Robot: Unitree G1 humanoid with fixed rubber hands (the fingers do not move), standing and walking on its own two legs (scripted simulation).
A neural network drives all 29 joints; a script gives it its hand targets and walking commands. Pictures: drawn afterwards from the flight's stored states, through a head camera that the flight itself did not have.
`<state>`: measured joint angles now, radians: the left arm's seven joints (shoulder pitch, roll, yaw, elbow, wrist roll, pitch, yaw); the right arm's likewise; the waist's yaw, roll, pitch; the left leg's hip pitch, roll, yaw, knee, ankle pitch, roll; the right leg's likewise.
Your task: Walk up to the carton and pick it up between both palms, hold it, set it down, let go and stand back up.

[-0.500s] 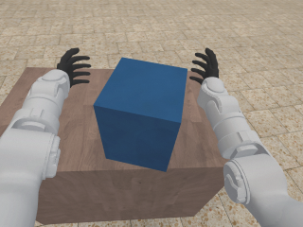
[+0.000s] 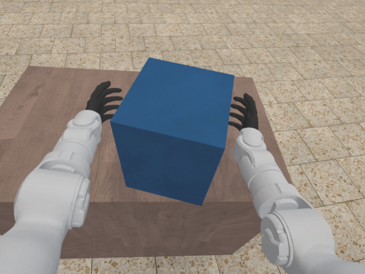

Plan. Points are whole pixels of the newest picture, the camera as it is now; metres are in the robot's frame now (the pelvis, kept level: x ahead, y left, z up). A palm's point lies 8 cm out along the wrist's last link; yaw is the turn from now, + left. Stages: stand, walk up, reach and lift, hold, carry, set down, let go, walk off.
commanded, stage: reach and lift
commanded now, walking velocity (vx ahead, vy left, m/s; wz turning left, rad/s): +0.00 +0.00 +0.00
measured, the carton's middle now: (176, 135) +0.43 -0.05 +0.05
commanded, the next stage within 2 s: none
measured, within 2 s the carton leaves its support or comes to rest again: neither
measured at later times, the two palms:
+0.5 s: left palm (110, 111) +0.49 +0.09 +0.10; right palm (239, 128) +0.40 -0.19 +0.10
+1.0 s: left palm (107, 113) +0.48 +0.10 +0.10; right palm (235, 134) +0.39 -0.18 +0.09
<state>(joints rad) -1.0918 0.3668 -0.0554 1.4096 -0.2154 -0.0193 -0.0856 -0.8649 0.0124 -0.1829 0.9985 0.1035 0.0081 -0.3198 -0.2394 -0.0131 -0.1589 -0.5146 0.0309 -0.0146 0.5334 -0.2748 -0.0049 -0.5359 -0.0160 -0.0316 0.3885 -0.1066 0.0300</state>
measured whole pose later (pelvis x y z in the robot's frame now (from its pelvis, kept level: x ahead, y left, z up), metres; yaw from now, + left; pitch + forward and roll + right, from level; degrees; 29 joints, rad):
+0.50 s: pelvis +0.00 +0.01 +0.00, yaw -1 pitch +14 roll -2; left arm -1.11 0.26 0.05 1.39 -0.08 -0.06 -0.07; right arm -0.88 0.07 -0.30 1.02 0.01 -0.07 -0.33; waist -0.21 0.00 -0.14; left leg -0.50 0.02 0.00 0.53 -0.28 0.01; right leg -0.52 -0.02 -0.02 0.37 -0.10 0.04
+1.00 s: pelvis +0.03 +0.01 +0.01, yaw -1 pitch +5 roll -2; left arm -1.01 0.12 0.47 1.27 0.36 -0.11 -0.14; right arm -0.72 0.25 -0.70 0.80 -0.41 -0.20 -0.18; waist -0.14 -0.02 0.00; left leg -0.22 0.03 0.01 0.40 -0.27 0.01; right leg -0.24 -0.02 -0.03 0.24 -0.09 0.04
